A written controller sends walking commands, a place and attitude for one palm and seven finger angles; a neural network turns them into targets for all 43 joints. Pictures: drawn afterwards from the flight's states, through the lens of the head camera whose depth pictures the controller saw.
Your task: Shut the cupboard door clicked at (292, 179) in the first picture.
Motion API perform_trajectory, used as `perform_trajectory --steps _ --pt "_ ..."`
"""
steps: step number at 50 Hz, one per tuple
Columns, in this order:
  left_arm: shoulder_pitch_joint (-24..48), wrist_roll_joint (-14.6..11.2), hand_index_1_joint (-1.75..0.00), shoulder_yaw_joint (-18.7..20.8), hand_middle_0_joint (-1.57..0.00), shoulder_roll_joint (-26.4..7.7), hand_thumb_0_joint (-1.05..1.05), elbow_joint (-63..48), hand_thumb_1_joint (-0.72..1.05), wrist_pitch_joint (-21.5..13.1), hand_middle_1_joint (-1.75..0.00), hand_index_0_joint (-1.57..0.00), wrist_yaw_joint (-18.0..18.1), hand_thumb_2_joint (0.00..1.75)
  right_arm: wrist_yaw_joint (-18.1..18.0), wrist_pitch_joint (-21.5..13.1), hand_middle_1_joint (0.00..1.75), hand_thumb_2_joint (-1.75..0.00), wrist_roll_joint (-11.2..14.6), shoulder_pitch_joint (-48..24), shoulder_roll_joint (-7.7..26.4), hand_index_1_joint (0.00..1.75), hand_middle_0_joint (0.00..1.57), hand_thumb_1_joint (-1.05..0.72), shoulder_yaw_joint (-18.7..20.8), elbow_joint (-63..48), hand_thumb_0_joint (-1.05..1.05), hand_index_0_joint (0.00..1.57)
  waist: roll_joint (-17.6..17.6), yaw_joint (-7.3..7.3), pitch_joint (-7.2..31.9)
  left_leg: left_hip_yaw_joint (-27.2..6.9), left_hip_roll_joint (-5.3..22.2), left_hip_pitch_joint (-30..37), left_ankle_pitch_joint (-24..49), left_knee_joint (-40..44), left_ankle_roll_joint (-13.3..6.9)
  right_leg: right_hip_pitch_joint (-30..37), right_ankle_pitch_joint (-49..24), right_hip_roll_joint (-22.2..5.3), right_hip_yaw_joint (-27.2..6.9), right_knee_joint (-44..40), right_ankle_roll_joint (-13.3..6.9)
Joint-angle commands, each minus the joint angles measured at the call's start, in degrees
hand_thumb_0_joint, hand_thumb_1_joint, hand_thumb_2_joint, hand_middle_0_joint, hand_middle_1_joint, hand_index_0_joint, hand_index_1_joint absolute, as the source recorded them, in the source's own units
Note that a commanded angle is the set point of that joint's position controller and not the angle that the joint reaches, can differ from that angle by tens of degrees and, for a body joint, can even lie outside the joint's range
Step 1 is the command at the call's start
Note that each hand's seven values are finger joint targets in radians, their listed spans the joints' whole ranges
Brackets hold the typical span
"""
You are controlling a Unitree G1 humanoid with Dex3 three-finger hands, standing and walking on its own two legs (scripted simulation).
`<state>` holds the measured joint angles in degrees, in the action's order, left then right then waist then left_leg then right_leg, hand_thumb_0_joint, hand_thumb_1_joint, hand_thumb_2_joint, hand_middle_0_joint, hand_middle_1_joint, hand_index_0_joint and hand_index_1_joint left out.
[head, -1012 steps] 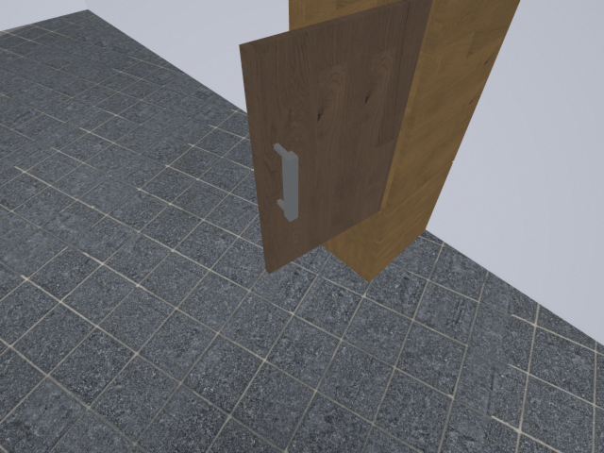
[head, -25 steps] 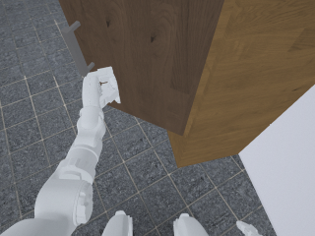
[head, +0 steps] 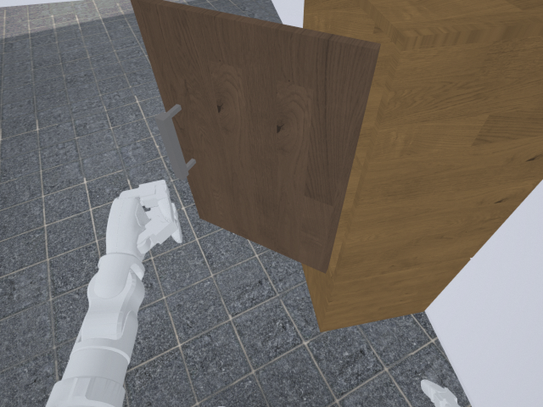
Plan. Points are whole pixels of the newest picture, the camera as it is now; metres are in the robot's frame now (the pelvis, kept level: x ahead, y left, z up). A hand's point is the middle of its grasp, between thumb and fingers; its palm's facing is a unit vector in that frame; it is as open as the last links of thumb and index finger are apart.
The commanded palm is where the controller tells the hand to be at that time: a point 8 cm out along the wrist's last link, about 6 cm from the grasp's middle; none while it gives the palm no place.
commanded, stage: draw the hand back to the body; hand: left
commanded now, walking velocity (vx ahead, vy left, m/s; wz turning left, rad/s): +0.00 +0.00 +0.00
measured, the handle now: (179, 143) +0.62 +0.21 +0.01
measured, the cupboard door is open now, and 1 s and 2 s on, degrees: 52 52 52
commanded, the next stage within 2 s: step back with the hand held close in 1.08 s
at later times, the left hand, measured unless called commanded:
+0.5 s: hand (42, 268) +0.25 +0.26 +0.16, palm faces +0.33 -0.88 -0.33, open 4.6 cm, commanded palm +0.20 +0.30 +0.18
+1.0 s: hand out of the picture +0.21 +0.28 +0.19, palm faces +0.45 -0.80 -0.41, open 7.3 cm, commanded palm +0.16 +0.31 +0.21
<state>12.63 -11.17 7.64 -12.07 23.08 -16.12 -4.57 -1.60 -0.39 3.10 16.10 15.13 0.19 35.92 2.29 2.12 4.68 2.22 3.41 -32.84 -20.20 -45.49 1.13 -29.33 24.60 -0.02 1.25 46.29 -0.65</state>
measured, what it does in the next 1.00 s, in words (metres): stands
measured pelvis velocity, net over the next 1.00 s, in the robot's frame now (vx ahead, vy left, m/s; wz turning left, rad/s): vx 0.02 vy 0.01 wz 0.01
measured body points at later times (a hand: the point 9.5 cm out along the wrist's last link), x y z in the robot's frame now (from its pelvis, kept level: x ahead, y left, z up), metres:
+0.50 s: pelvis +0.02 +0.02 +0.04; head +0.01 +0.00 +0.49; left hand +0.22 +0.30 +0.18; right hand +0.23 -0.17 -0.04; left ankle +0.03 +0.14 -0.71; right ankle -0.01 -0.11 -0.70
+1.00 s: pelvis +0.02 +0.01 +0.04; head +0.00 -0.01 +0.49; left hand +0.18 +0.32 +0.21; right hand +0.21 -0.21 -0.05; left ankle +0.03 +0.13 -0.70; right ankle -0.01 -0.11 -0.70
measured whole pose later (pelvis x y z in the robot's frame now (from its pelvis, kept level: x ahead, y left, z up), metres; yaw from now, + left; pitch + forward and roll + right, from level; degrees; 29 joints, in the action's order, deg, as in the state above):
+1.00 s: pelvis +0.02 +0.01 +0.04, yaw +1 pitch -4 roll +0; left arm -26.2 -4.0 18.6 -19.7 -21.7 -1.5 5.8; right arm -5.0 -5.4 0.9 10.7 13.6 -1.3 36.9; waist 3.7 -3.9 -1.0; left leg 2.8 1.5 -6.7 -12.6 -23.6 0.2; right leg -2.3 15.8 -1.1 1.4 22.3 0.6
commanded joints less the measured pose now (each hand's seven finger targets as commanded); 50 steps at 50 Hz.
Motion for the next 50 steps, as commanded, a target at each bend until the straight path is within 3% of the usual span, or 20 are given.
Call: perform_trajectory --steps 1,2,5,7,8,12,13,18,23,24,28,31,33,35,38,40,43,47,48,50 --pt "8.6 4.1 -1.32 1.0 -1.13 -13.8 0.00 -22.3 0.90 0.5 -1.32 -1.13 2.4 0.90 -1.8 -1.8 0.30 -0.90 0.6 -8.1 4.3 0.30 0.20 -0.90 1.9 -10.4 0.00 0.20 -4.2 -2.69 14.5 0.4 -3.5 14.6 10.0 9.8 -3.3 9.9 -18.7 -0.8 -2.7 -13.2 1.0" --pt "6.9 4.3 -1.29 0.8 -1.11 -11.9 0.00 -24.3 0.90 2.6 -1.29 -1.11 4.1 0.90 -2.6 -1.1 0.30 -0.90 0.6 -8.8 4.0 0.30 0.20 -0.90 1.7 -11.1 0.00 0.20 -4.8 -1.91 11.7 0.7 -3.5 15.8 9.8 11.0 -3.5 10.0 -18.1 -0.9 -2.4 -15.2 1.3" --pt "3.0 5.9 -1.20 0.9 -1.02 -12.6 0.00 -28.3 0.90 6.6 -1.20 -1.02 6.9 0.90 -4.0 -0.5 0.30 -0.90 0.3 -10.5 3.9 0.30 0.20 -0.90 0.9 -10.6 0.00 0.20 -4.0 -2.08 7.6 0.4 -3.2 19.9 10.9 14.6 -3.7 11.7 -18.0 -0.4 -1.1 -18.3 1.1" --pt "0.7 6.5 -1.14 0.9 -0.97 -12.3 0.00 -31.7 0.90 8.3 -1.14 -0.97 7.9 0.90 -4.4 -0.5 0.30 -0.90 0.1 -11.4 3.6 0.30 0.20 -0.90 0.3 -10.6 0.00 0.20 -1.9 -2.27 6.7 0.0 -3.1 23.0 13.0 16.8 -3.6 13.9 -19.7 -0.2 -0.2 -19.4 0.7" --pt "-2.0 6.5 -1.11 1.4 -0.94 -13.0 0.00 -32.8 0.90 9.2 -1.11 -0.94 8.1 0.90 -4.6 -0.6 0.30 -0.90 -0.1 -11.5 3.8 0.30 0.20 -0.90 0.2 -10.6 0.00 0.20 -3.1 -2.61 6.3 -0.1 -3.0 24.1 14.0 17.7 -3.7 15.3 -20.5 -0.2 -0.1 -20.5 0.6" --pt "-6.4 6.9 -0.99 2.5 -0.83 -12.9 0.00 -39.1 0.90 11.4 -0.99 -0.83 9.1 0.90 -4.4 -1.2 0.30 -0.90 -0.7 -12.7 3.2 0.30 0.20 -0.90 -0.8 -10.8 0.00 0.20 0.6 -3.06 4.6 -0.3 -2.8 28.1 16.6 21.3 -3.2 18.5 -21.8 0.1 0.8 -23.0 0.3" --pt "-8.6 6.9 -0.96 3.0 -0.81 -13.4 0.00 -39.0 0.90 11.9 -0.96 -0.81 9.2 0.90 -4.4 -1.4 0.30 -0.90 -0.8 -12.8 3.3 0.30 0.20 -0.90 -0.8 -10.4 0.00 0.20 -0.4 -3.14 3.2 -0.3 -2.7 28.2 16.3 21.9 -3.1 18.9 -21.2 0.1 0.7 -24.2 0.4" --pt "-14.0 7.2 -0.81 6.0 -0.67 -14.7 0.00 -45.8 0.90 12.9 -0.81 -0.67 10.0 0.90 -3.8 -2.6 0.30 -0.90 -1.7 -13.3 3.3 0.30 0.20 -0.90 -1.2 -10.2 0.00 0.20 2.5 -3.87 2.7 -0.8 -2.5 30.8 18.6 24.2 -2.6 21.7 -21.9 0.3 1.1 -26.0 0.1" --pt "-21.3 7.1 -0.66 10.4 -0.53 -16.9 0.00 -50.5 0.90 13.5 -0.66 -0.53 10.5 0.90 -3.2 -3.5 0.30 -0.90 -2.1 -13.8 3.4 0.30 0.20 -0.90 -1.1 -10.2 0.00 0.20 1.9 -4.81 1.8 -1.0 -2.3 30.8 21.1 24.7 -2.3 23.8 -23.8 0.2 1.2 -26.6 0.1" --pt "-21.8 7.0 -0.63 10.2 -0.50 -16.0 0.00 -51.9 0.90 13.3 -0.63 -0.50 10.5 0.90 -3.0 -3.6 0.30 -0.90 -2.1 -13.9 3.0 0.30 0.20 -0.90 -1.1 -10.5 0.00 0.20 1.9 -4.71 2.1 -1.0 -2.3 31.0 21.0 24.9 -2.3 24.0 -23.8 0.0 1.3 -26.3 0.2" --pt "-28.0 6.8 -0.51 15.2 -0.39 -19.0 0.00 -54.3 0.90 13.2 -0.51 -0.39 10.9 0.90 -2.9 -4.4 0.30 -0.90 -2.2 -14.0 3.3 0.30 0.20 -0.90 -0.6 -10.0 0.00 0.20 1.0 -5.62 1.0 -0.7 -2.3 30.1 21.4 24.6 -2.3 24.3 -24.3 0.2 1.3 -26.8 0.4" --pt "-30.5 6.9 -0.42 16.9 -0.31 -19.2 0.00 -57.5 0.90 12.6 -0.42 -0.31 11.3 0.90 -2.8 -5.2 0.30 -0.90 -2.0 -13.8 3.1 0.30 0.20 -0.90 -0.5 -10.1 0.00 0.20 2.9 -5.76 1.5 -1.0 -2.2 30.2 21.8 24.7 -2.2 24.6 -23.7 0.1 1.6 -26.0 0.3" --pt "-33.3 6.8 -0.36 19.6 -0.25 -21.1 0.00 -57.9 0.90 12.3 -0.36 -0.25 11.5 0.90 -3.0 -5.7 0.30 -0.90 -2.0 -14.1 3.4 0.30 0.20 -0.90 -0.1 -10.0 0.00 0.20 1.4 -6.25 -0.3 -0.7 -2.2 29.4 20.6 24.7 -2.2 23.9 -22.9 0.4 1.5 -27.0 0.4" --pt "-34.6 6.7 -0.30 20.6 -0.20 -21.0 0.00 -59.6 0.90 11.6 -0.30 -0.20 11.7 0.90 -3.2 -6.3 0.30 -0.90 -1.8 -13.8 3.1 0.30 0.20 -0.90 0.0 -10.0 0.00 0.20 2.7 -6.18 -0.2 -0.5 -2.2 29.4 19.7 24.6 -2.3 23.7 -22.1 0.1 1.5 -26.5 0.4" --pt "-34.2 6.8 -0.30 17.6 -0.20 -17.7 0.00 -55.0 0.90 11.8 -0.30 -0.20 11.3 0.90 -3.2 -7.0 0.30 -0.90 -1.9 -13.4 3.9 0.30 0.20 -0.90 0.4 -8.9 0.00 0.20 -1.7 -5.26 -4.4 -0.5 -2.1 28.7 17.0 25.2 -2.6 20.9 -19.3 0.3 1.6 -28.1 0.8" --pt "-32.4 6.9 -0.30 17.1 -0.20 -17.8 0.00 -55.1 0.90 11.5 -0.30 -0.20 11.4 0.90 -3.4 -7.1 0.30 -0.90 -1.9 -13.1 4.1 0.30 0.20 -0.90 0.5 -9.0 0.00 0.20 0.1 -5.10 -3.9 -0.3 -2.3 29.0 15.2 25.4 -2.8 20.8 -17.6 -0.1 1.3 -27.8 0.8" --pt "-32.1 7.1 -0.30 18.7 -0.20 -19.8 0.00 -55.6 0.90 10.9 -0.30 -0.20 11.6 0.90 -3.8 -7.7 0.30 -0.90 -2.1 -13.3 4.3 0.30 0.20 -0.90 0.8 -8.6 0.00 0.20 -1.1 -5.72 -2.6 -0.1 -2.6 29.6 15.5 25.2 -3.1 21.5 -17.9 0.1 1.1 -28.4 0.9" --pt "-32.4 7.2 -0.30 19.0 -0.20 -20.2 0.00 -58.5 0.90 10.1 -0.30 -0.20 11.8 0.90 -3.8 -8.3 0.30 -0.90 -2.1 -13.5 3.5 0.30 0.20 -0.90 0.6 -9.0 0.00 0.20 2.3 -6.06 -0.5 0.3 -3.0 30.2 17.7 24.5 -3.0 22.9 -20.6 -0.1 0.9 -27.4 0.7" --pt "-33.0 7.1 -0.30 20.2 -0.20 -21.4 0.00 -58.5 0.90 10.0 -0.30 -0.20 11.9 0.90 -3.9 -8.5 0.30 -0.90 -2.3 -13.6 3.7 0.30 0.20 -0.90 0.7 -8.6 0.00 0.20 1.1 -6.29 -0.8 0.4 -2.9 30.0 18.2 24.2 -3.0 23.0 -21.2 0.0 0.6 -28.2 0.7" --pt "-33.4 7.0 -0.30 19.5 -0.20 -20.2 0.00 -58.0 0.90 10.1 -0.30 -0.20 11.7 0.90 -3.9 -8.4 0.30 -0.90 -2.1 -13.6 3.2 0.30 0.20 -0.90 0.4 -8.9 0.00 0.20 1.9 -6.13 -2.1 0.6 -2.8 29.5 18.0 24.3 -2.9 22.6 -21.3 -0.2 0.8 -27.8 0.8"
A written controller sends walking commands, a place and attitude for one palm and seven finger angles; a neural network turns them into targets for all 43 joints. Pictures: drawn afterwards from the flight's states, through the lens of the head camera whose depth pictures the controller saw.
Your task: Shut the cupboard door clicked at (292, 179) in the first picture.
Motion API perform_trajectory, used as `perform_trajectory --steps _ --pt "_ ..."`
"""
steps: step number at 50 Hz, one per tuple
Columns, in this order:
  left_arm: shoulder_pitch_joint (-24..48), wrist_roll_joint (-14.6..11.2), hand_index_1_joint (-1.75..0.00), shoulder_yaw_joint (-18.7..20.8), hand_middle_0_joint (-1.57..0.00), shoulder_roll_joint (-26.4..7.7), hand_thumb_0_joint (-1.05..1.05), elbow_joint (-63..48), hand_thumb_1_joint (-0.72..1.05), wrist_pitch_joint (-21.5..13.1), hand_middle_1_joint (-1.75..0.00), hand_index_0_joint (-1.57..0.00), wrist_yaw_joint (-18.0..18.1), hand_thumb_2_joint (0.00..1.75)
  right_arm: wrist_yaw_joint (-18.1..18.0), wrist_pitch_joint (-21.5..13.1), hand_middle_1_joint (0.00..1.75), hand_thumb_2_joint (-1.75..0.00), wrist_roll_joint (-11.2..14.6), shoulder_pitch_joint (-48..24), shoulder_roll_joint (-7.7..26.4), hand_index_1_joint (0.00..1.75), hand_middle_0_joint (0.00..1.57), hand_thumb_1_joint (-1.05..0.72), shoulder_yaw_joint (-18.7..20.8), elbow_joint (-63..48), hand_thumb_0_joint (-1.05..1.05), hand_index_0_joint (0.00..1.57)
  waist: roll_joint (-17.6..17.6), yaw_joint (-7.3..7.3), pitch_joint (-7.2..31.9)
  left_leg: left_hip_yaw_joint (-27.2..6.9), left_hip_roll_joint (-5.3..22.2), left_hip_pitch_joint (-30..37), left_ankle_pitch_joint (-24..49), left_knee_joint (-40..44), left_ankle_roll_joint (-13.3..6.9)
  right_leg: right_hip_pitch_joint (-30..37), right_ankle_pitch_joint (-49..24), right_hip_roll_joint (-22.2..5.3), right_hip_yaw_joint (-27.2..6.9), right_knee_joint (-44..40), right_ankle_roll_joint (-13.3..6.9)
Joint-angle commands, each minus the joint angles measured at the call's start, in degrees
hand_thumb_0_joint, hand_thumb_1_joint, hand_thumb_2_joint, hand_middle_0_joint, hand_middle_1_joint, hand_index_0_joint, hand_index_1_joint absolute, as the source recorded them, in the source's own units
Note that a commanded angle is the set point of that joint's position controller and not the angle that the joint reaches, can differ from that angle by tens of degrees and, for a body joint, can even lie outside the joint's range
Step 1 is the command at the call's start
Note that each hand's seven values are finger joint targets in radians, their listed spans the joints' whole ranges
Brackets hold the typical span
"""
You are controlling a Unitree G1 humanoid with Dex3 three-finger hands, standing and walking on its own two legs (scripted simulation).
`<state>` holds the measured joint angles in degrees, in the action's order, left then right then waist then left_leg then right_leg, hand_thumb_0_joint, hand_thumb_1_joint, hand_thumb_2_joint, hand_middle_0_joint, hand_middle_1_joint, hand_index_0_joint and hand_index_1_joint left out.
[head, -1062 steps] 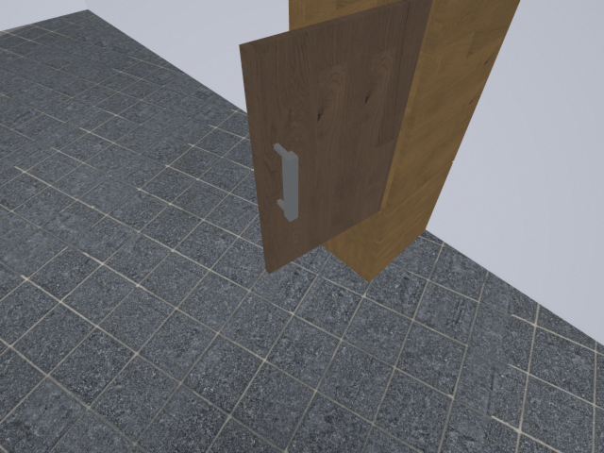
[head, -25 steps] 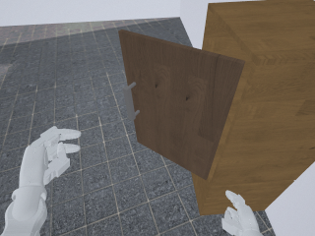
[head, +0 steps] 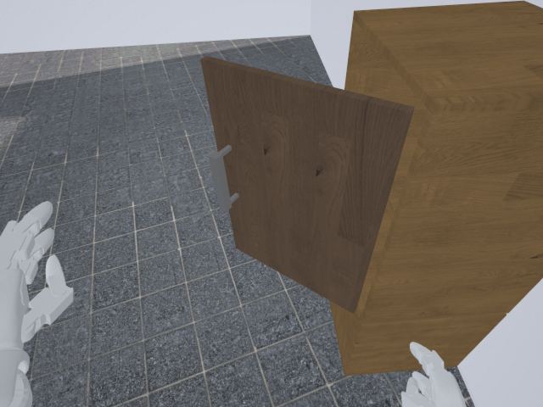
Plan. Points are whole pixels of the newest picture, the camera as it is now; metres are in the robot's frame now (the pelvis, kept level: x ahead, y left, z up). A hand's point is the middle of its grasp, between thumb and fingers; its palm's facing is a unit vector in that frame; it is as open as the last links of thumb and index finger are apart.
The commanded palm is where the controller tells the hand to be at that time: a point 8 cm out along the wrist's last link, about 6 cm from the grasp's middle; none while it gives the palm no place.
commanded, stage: draw the hand back to the body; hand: left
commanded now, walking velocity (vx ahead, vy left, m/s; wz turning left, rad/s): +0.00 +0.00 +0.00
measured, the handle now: (226, 178) +0.61 +0.19 -0.02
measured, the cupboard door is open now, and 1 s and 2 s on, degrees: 52 52 52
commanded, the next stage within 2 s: step back with the hand held close in 0.08 s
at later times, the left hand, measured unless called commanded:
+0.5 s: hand (59, 290) +0.19 +0.28 +0.15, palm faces +0.36 -0.79 -0.50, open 7.4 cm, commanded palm +0.13 +0.32 +0.17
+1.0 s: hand out of the picture +0.10 +0.29 +0.16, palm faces +0.48 -0.75 -0.46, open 7.4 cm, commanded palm +0.04 +0.32 +0.17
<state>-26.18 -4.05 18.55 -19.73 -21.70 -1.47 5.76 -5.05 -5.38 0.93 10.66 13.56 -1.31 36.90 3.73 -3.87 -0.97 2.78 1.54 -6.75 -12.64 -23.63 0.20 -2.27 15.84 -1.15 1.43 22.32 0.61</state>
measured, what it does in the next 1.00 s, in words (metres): shifts its weight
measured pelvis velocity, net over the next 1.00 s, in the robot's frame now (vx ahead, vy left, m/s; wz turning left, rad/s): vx -0.09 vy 0.02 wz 0.03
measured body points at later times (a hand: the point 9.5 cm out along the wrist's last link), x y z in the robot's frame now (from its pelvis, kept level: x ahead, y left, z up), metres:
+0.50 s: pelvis -0.01 +0.02 +0.00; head +0.00 +0.00 +0.45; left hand +0.17 +0.32 +0.18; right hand +0.17 -0.23 -0.09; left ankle +0.01 +0.12 -0.74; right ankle -0.04 -0.12 -0.74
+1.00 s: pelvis -0.09 +0.02 -0.02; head -0.09 +0.03 +0.43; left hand +0.07 +0.33 +0.18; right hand +0.08 -0.21 -0.10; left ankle +0.00 +0.12 -0.74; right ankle -0.04 -0.12 -0.74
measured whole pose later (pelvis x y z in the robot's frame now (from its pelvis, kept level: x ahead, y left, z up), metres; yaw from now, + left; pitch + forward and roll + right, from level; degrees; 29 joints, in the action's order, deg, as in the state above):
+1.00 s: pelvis -0.09 +0.02 -0.02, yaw +2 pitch -1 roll -2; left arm -28.9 -1.6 25.3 -23.3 -28.7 -12.0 8.0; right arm -5.4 -3.3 0.4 12.4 12.2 -1.0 33.0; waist 1.4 -1.1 -1.5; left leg 1.2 2.0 -26.4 -13.6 -38.6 -2.1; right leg -20.3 14.0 -0.5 1.8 35.5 1.6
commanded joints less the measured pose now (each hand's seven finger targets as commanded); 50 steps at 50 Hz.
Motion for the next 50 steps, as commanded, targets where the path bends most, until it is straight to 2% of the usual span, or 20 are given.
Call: perform_trajectory --steps 1,6,8,10,11,12,14,19,23,24,30,33,34,37,38,39,43,46,48,50 --pt "5.1 -0.2 -0.30 8.9 -0.20 -12.7 0.00 -13.3 0.90 -4.7 -0.30 -0.20 1.4 0.90 -0.4 -3.4 0.30 -0.90 0.0 -8.1 4.7 0.30 0.20 -0.90 2.0 -9.9 0.00 0.20 0.7 -0.13 3.8 0.1 -1.0 3.6 10.4 2.4 -1.9 -4.5 -12.5 1.0 0.5 -3.9 -0.5" --pt "4.4 -0.4 -0.30 8.4 -0.20 -11.5 0.00 -12.3 0.90 -4.7 -0.30 -0.20 1.0 0.90 -0.2 -3.1 0.30 -0.90 0.0 -7.7 4.8 0.30 0.20 -0.90 2.1 -10.0 0.00 0.20 1.4 0.04 3.4 0.3 -0.8 3.7 11.0 2.8 -1.8 -4.3 -12.8 1.1 0.7 -3.9 -0.5" --pt "3.4 -0.5 -0.30 8.8 -0.20 -11.9 0.00 -10.7 0.90 -4.4 -0.30 -0.20 0.8 0.90 -0.2 -3.1 0.30 -0.90 -0.1 -8.0 5.0 0.30 0.20 -0.90 2.3 -9.9 0.00 0.20 -1.6 -0.11 2.1 0.4 -0.7 3.7 11.1 2.7 -2.0 -5.2 -13.4 1.3 0.5 -4.9 -0.2" --pt "4.1 -0.5 -0.30 8.3 -0.20 -11.5 0.00 -11.2 0.90 -4.5 -0.30 -0.20 0.7 0.90 -0.2 -2.8 0.30 -0.90 0.0 -7.9 4.9 0.30 0.20 -0.90 2.3 -10.2 0.00 0.20 -1.7 0.07 2.9 0.5 -0.7 3.9 10.5 2.7 -2.1 -5.0 -12.6 1.1 0.4 -4.6 -0.1" --pt "9.1 -0.2 -0.30 13.3 -0.20 -17.0 0.00 -14.5 0.90 -6.7 -0.30 -0.20 1.2 0.90 -0.1 -1.2 0.30 -0.90 0.1 -8.4 6.3 0.30 0.20 -0.90 2.6 -11.7 0.00 0.20 -1.7 2.16 1.8 0.1 0.2 -0.1 7.0 -1.5 -2.9 -10.0 -15.7 -2.6 -3.9 -6.9 -0.3" --pt "4.6 -0.3 -0.30 11.2 -0.20 -14.5 0.00 -10.4 0.90 -7.2 -0.30 -0.20 1.0 0.90 -0.3 -0.2 0.30 -0.90 -0.1 -8.3 5.7 0.30 0.20 -0.90 2.7 -10.5 0.00 0.20 -4.4 2.60 3.2 -0.3 -0.2 -0.5 6.5 -3.4 -2.8 -10.4 -17.9 -4.3 -4.5 -6.7 -0.6" --pt "2.1 0.0 -0.30 10.2 -0.20 -13.7 0.00 -10.2 0.90 -8.1 -0.30 -0.20 0.9 0.90 -0.4 1.0 0.30 -0.90 -0.2 -8.3 5.3 0.30 0.20 -0.90 3.0 -10.8 0.00 0.20 -5.5 2.70 4.8 -0.2 -0.4 -2.2 7.3 -5.3 -2.4 -10.5 -22.4 -5.8 -4.7 -5.1 -0.9" --pt "-1.5 -0.3 -0.30 11.0 -0.20 -14.5 0.00 -13.2 0.90 -8.9 -0.30 -0.20 1.6 0.90 -1.1 3.4 0.30 -0.90 0.1 -7.6 5.9 0.30 0.20 -0.90 3.9 -12.4 0.00 0.20 -1.6 3.13 10.9 -0.5 1.3 -0.5 19.3 -3.5 -2.3 -8.1 -28.0 -4.0 -1.5 1.1 -0.1" --pt "-3.1 -0.6 -0.30 13.6 -0.20 -17.1 0.00 -14.6 0.90 -8.6 -0.30 -0.20 2.1 0.90 -1.6 4.9 0.30 -0.90 0.1 -7.5 6.7 0.30 0.20 -0.90 4.3 -13.7 0.00 0.20 -1.6 2.84 12.8 -1.2 2.4 -1.1 25.7 -3.0 -2.2 -6.7 -30.2 -2.3 -0.8 3.8 0.5" --pt "-3.8 -0.8 -0.30 12.8 -0.20 -16.0 0.00 -14.1 0.90 -8.4 -0.30 -0.20 2.2 0.90 -1.6 5.3 0.30 -0.90 0.3 -7.2 6.2 0.30 0.20 -0.90 4.1 -14.2 0.00 0.20 -2.6 3.03 12.4 -1.6 2.6 -2.4 25.1 -2.6 -2.1 -6.1 -29.3 -2.3 -0.7 4.3 0.5" --pt "-4.6 -0.6 -0.30 12.8 -0.20 -15.8 0.00 -16.5 0.90 -9.4 -0.30 -0.20 2.7 0.90 -1.5 5.3 0.30 -0.90 0.4 -6.8 7.0 0.30 0.20 -0.90 4.2 -15.4 0.00 0.20 1.2 3.10 10.3 -3.8 4.0 -11.1 12.6 1.5 -2.8 -4.6 -18.6 -0.5 -0.8 6.2 0.9" --pt "-5.4 -0.1 -0.30 15.1 -0.20 -17.1 0.00 -16.4 0.90 -10.3 -0.30 -0.20 3.1 0.90 -1.5 4.4 0.30 -0.90 0.1 -6.6 7.8 0.30 0.20 -0.90 4.4 -15.4 0.00 0.20 3.0 2.87 9.3 -5.9 5.2 -19.6 -0.8 4.6 -4.1 -0.5 -14.6 0.7 -0.9 8.5 1.1" --pt "-4.9 0.0 -0.30 13.5 -0.20 -15.1 0.00 -16.8 0.90 -10.7 -0.30 -0.20 3.0 0.90 -1.4 4.2 0.30 -0.90 0.3 -6.3 7.3 0.30 0.20 -0.90 4.1 -15.5 0.00 0.20 3.4 3.27 8.3 -6.4 5.4 -22.8 -5.7 5.4 -4.3 0.6 -13.5 0.7 -0.9 9.5 1.1" --pt "-4.2 0.6 -0.30 14.2 -0.20 -15.1 0.00 -17.1 0.90 -11.9 -0.30 -0.20 3.3 0.90 -1.3 2.9 0.30 -0.90 0.4 -5.6 7.7 0.30 0.20 -0.90 4.2 -15.4 0.00 0.20 4.0 3.47 6.9 -7.8 6.1 -29.6 -17.1 6.9 -5.2 2.3 -10.8 1.4 -1.3 11.7 1.2" --pt "-3.7 1.0 -0.30 15.7 -0.20 -16.5 0.00 -17.4 0.90 -12.4 -0.30 -0.20 3.3 0.90 -1.3 2.3 0.30 -0.90 0.0 -5.6 8.2 0.30 0.20 -0.90 4.4 -15.0 0.00 0.20 4.6 3.31 7.0 -8.6 6.5 -31.6 -20.2 7.6 -5.5 3.4 -9.6 1.8 -1.3 12.4 1.3" --pt "-3.3 1.0 -0.30 13.9 -0.20 -14.5 0.00 -17.8 0.90 -12.7 -0.30 -0.20 3.2 0.90 -1.3 1.9 0.30 -0.90 0.2 -5.2 7.6 0.30 0.20 -0.90 4.2 -15.0 0.00 0.20 4.6 3.61 6.8 -8.7 6.7 -32.3 -21.3 7.6 -5.5 3.1 -8.9 1.8 -1.2 13.2 1.2" --pt "-0.6 1.9 -0.30 15.2 -0.20 -15.7 0.00 -19.5 0.90 -13.9 -0.30 -0.20 3.4 0.90 -1.3 -0.1 0.30 -0.90 -0.4 -4.3 8.5 0.30 0.20 -0.90 4.4 -13.8 0.00 0.20 5.9 3.51 6.7 -10.1 7.8 -35.1 -25.5 7.8 -5.9 3.4 -6.4 2.8 -1.3 15.6 1.3" --pt "0.9 2.1 -0.30 13.3 -0.20 -13.5 0.00 -19.6 0.90 -14.3 -0.30 -0.20 3.5 0.90 -1.2 -1.0 0.30 -0.90 -0.4 -3.9 8.0 0.30 0.20 -0.90 4.3 -13.3 0.00 0.20 6.1 3.69 5.9 -9.4 7.7 -36.4 -28.1 6.3 -5.7 1.9 -2.3 2.7 -1.9 16.1 0.9" --pt "0.7 2.4 -0.30 15.3 -0.20 -15.8 0.00 -18.1 0.90 -14.4 -0.30 -0.20 3.8 0.90 -1.1 -1.3 0.30 -0.90 -0.8 -3.4 8.0 0.30 0.20 -0.90 4.6 -12.7 0.00 0.20 2.1 3.55 4.4 -8.1 5.7 -35.6 -28.1 2.4 -4.8 -2.2 3.7 1.1 -5.0 11.1 -0.2" --pt "1.5 1.9 -0.30 13.3 -0.20 -14.8 0.00 -18.3 0.90 -14.6 -0.30 -0.20 4.0 0.90 -0.8 -1.2 0.30 -0.90 -1.0 -3.1 6.4 0.30 0.20 -0.90 4.3 -12.3 0.00 0.20 -4.8 4.02 2.7 -4.5 1.2 -27.0 -21.1 -8.2 -2.2 -15.5 13.0 -5.0 -13.7 0.1 -3.4"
